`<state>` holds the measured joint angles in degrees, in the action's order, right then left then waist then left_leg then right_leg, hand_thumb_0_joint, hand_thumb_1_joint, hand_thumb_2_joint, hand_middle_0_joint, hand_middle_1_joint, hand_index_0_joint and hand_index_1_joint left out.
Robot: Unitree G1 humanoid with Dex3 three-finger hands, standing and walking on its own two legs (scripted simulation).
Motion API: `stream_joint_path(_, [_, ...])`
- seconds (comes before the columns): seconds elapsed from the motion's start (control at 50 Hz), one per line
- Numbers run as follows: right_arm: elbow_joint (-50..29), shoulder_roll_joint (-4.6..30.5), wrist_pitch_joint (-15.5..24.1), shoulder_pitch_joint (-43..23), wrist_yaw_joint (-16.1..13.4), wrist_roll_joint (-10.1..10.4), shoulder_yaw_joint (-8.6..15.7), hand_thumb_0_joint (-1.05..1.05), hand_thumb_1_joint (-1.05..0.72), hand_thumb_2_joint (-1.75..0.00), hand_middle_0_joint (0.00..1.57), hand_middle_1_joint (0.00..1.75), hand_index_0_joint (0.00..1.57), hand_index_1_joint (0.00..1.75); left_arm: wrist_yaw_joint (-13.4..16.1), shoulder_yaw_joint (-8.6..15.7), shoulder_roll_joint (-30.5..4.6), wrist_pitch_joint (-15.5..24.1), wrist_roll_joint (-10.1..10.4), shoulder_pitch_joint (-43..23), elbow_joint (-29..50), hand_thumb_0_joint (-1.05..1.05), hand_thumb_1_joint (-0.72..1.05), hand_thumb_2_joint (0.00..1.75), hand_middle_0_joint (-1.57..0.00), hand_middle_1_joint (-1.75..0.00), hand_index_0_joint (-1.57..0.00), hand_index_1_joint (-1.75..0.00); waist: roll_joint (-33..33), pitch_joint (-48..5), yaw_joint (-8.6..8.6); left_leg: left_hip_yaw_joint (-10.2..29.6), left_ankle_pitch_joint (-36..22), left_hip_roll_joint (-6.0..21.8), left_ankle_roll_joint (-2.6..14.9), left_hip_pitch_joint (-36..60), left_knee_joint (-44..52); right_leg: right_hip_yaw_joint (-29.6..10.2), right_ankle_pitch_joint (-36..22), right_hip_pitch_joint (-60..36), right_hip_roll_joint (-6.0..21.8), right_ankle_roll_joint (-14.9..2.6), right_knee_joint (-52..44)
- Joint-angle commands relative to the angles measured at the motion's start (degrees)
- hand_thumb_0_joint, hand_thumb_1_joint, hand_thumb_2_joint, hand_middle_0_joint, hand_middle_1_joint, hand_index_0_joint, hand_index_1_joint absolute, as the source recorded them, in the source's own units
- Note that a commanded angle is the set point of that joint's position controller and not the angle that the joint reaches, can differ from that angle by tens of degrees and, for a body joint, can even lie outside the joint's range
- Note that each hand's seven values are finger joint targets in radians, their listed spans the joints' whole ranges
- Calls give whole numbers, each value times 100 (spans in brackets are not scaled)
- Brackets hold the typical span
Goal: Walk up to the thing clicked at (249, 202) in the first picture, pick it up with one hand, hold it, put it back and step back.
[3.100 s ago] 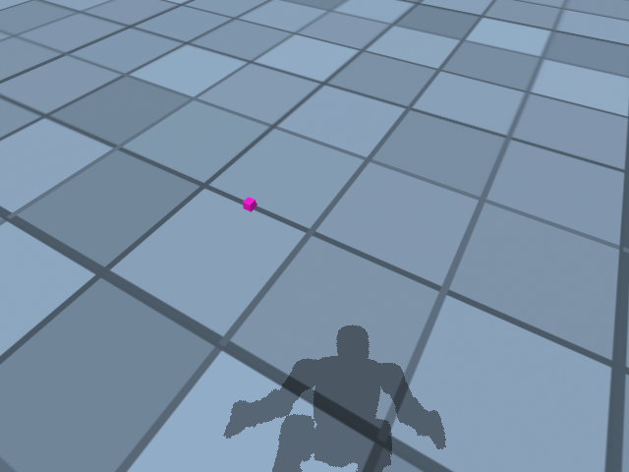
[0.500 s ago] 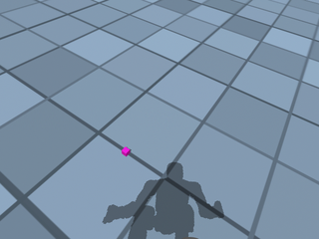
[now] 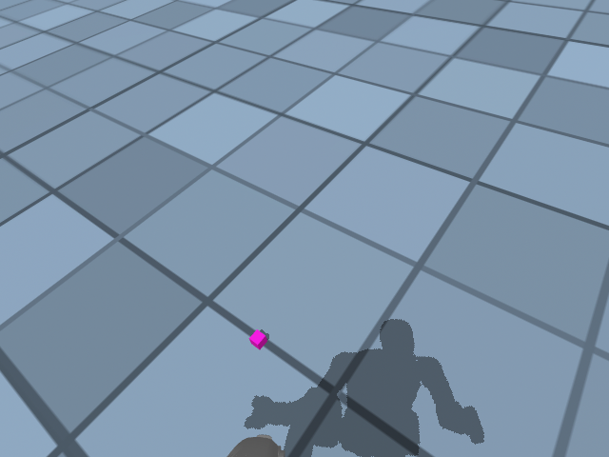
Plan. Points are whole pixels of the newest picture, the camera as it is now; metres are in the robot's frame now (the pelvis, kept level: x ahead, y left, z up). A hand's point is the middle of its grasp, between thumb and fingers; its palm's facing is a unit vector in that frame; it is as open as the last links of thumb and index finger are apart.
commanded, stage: walk up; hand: left
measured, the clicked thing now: (258, 339) +0.62 +0.28 -0.75
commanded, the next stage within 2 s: none
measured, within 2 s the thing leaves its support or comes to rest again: neither
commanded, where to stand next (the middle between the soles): +0.23 +0.04 m, yaw +0 degrees
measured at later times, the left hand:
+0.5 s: hand (126, 430) +0.19 +0.32 -0.16, palm faces +0.01 -0.94 -0.34, open 7.3 cm
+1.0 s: hand (151, 404) +0.23 +0.29 -0.15, palm faces -0.03 -0.93 -0.35, open 7.4 cm
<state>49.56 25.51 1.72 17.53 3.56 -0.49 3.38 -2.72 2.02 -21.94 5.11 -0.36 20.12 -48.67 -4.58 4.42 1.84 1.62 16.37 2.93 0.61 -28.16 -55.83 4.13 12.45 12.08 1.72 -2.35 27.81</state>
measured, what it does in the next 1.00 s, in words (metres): walks ahead: left foot, then right foot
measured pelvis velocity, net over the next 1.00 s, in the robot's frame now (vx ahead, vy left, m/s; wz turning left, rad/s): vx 0.12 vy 0.04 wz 0.00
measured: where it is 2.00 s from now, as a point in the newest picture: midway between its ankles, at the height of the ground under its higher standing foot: outside the picture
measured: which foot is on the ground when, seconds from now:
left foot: up 0.00-0.22, down 0.24-1.00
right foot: down 0.00-0.28, up 0.30-0.62, down 0.64-1.00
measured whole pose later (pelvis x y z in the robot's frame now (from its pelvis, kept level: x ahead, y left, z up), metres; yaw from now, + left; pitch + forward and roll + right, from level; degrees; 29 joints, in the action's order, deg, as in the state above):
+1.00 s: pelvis +0.12 +0.04 -0.01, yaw +0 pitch -3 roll +2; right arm 59.8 21.4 0.1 10.2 0.5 -0.8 0.6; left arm -0.8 0.2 -20.2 -0.1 -0.5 5.6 -56.2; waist 0.7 5.3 0.1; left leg -0.8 17.9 0.9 -1.3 -12.1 -33.1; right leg -0.6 11.3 20.8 2.3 0.0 34.4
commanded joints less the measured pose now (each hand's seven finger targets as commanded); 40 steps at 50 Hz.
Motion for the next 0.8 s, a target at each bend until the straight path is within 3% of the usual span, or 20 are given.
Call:
stream_joint_path(0.0, [-431,888,58,-50,39,-62,307,0,-90,-90,20,30,20,30,132,593,-1744,162,-10,95,438,0,90,90,-20,-30,-20,-30,1313,137,61,42,-300,223,-112,-496,848,-1263,1159,-117,1345,-955,-1638])
stream_joint_path(0.08, [-538,858,125,-433,78,-102,307,0,-90,-90,20,30,20,30,138,598,-1804,148,-9,163,485,0,90,90,-20,-30,-20,-30,1131,149,130,-120,-455,317,-92,-131,1629,-1109,1144,-93,1437,-978,-1431])
stream_joint_path(0.16, [-587,803,205,-572,94,-79,305,0,-90,-90,20,30,20,30,143,550,-1863,101,-12,211,473,0,90,90,-20,-30,-20,-30,1092,30,81,-427,-277,105,72,526,2086,-939,187,-20,1428,-899,-904])
stream_joint_path(0.22, [-281,1036,306,407,-34,-100,402,0,-90,-90,20,30,20,30,168,361,-1518,46,33,199,529,0,90,90,-20,-30,-20,-30,177,-573,-478,-411,-289,-161,287,2375,2927,-303,-1277,472,938,-505,1126])
stream_joint_path(0.24, [-218,1425,304,839,-163,-169,509,0,-90,-90,20,30,20,30,212,178,-1061,26,77,372,588,0,90,90,-20,-30,-20,-30,-1031,-1026,-613,1122,-689,998,625,3041,3349,66,-813,1081,440,-81,2679])
stream_joint_path(0.26, [-411,1704,305,645,-232,-104,538,0,-90,-90,20,30,20,30,245,158,-857,-30,118,629,523,0,90,90,-20,-30,-20,-30,-1274,-836,-394,2821,-1477,1931,1157,3502,3646,28,1692,2319,-377,133,3133])
stream_joint_path(0.28, [-338,1748,266,716,-217,73,567,0,-90,-90,20,30,20,30,348,295,-1400,-110,65,428,358,0,90,90,-20,-30,-20,-30,-802,-854,-533,3068,-2016,2284,1754,3399,3500,-352,2150,2285,-47,36,3761])
stream_joint_path(0.3, [-348,1548,239,686,-254,102,534,0,-90,-90,20,30,20,30,372,255,-1464,-117,50,183,379,0,90,90,-20,-30,-20,-30,-366,-630,-528,2584,-2998,2125,1821,3069,3375,-594,2099,2329,8,21,4025])
stream_joint_path(0.34, [-501,1167,254,282,-324,93,343,0,-90,-90,20,30,20,30,338,255,-1304,-136,133,190,295,0,90,90,-20,-30,-20,-30,-113,-350,-311,957,-4270,1426,1193,2408,3184,-987,1507,1814,89,-24,3663])
stream_joint_path(0.38, [-533,1112,276,-42,-352,98,280,0,-90,-90,20,30,20,30,296,242,-1175,-222,178,444,155,0,90,90,-20,-30,-20,-30,-406,-275,-92,382,-4301,1158,1054,1843,3155,-761,1018,1424,94,26,3409])
stream_joint_path(0.44, [-691,1016,207,-524,-393,42,220,0,-90,-90,20,30,20,30,327,231,-1059,-316,156,450,11,0,90,90,-20,-30,-20,-30,-503,-232,-23,42,-3484,1073,1132,1385,3258,-605,587,1121,93,178,2728])
stream_joint_path(0.54, [-610,1069,73,-455,-396,44,226,0,-90,-90,20,30,20,30,396,224,-1017,-256,114,-190,15,0,90,90,-20,-30,-20,-30,-641,-588,-237,64,-4189,1120,1166,1663,2568,-223,226,742,24,210,1545])
stream_joint_path(0.58, [-633,1086,-12,-707,-392,112,234,0,-90,-90,20,30,20,30,414,234,-1046,-238,55,-15,-153,0,90,90,-20,-30,-20,-30,-349,-865,-46,52,-3339,1095,1075,1535,2067,-155,-170,159,-74,133,832])
stream_joint_path(0.6, [-617,975,-55,-800,-386,155,183,0,-90,-90,20,30,20,30,416,271,-1127,-202,13,-49,-203,0,90,90,-20,-30,-20,-30,-76,-917,27,-19,-2601,918,849,1353,1754,-212,-630,-130,-114,56,318])
stream_joint_path(0.62, [-586,732,-83,-749,-380,201,112,0,-90,-90,20,30,20,30,428,336,-1391,-158,-25,-142,-205,0,90,90,-20,-30,-20,-30,561,-942,64,-87,-1613,706,543,1032,1381,-761,-1447,-403,265,-85,43])
stream_joint_path(0.64, [-589,459,-104,-612,-371,223,15,0,-90,-90,20,30,20,30,431,399,-1686,-114,-78,-354,-122,0,90,90,-20,-30,-20,-30,1431,-968,-76,-368,-249,220,233,546,818,-2172,-2042,-513,1282,-442,-216])
stream_joint_path(0.66, [-476,500,-196,-597,-424,205,13,0,-90,-90,20,30,20,30,411,355,-1763,-149,-7,-730,-49,0,90,90,-20,-30,-20,-30,1596,-807,-121,-243,1717,-164,134,700,550,-2849,-2033,126,1977,-1180,-493])
stream_joint_path(0.68, [-291,708,-232,-580,-469,138,88,0,-90,-90,20,30,20,30,414,357,-1860,-186,-30,-1064,12,0,90,90,-20,-30,-20,-30,1782,-607,-128,-116,1968,-4,109,1007,304,-3041,-1686,714,2089,-1389,-472])
stream_joint_path(0.74, [-12,776,-220,-671,-390,191,109,0,-90,-90,20,30,20,30,424,244,-1478,-219,-85,-1203,-59,0,90,90,-20,-30,-20,-30,1635,-471,-222,-103,1423,-60,117,977,713,-2035,-1051,704,1307,-872,-417])
stream_joint_path(0.78, [129,664,-182,-636,-383,154,57,0,-90,-90,20,30,20,30,418,243,-1407,-233,-118,-1206,-137,0,90,90,-20,-30,-20,-30,1731,-777,-161,-163,1035,-121,36,995,1283,-1837,-1061,238,1086,-716,-248])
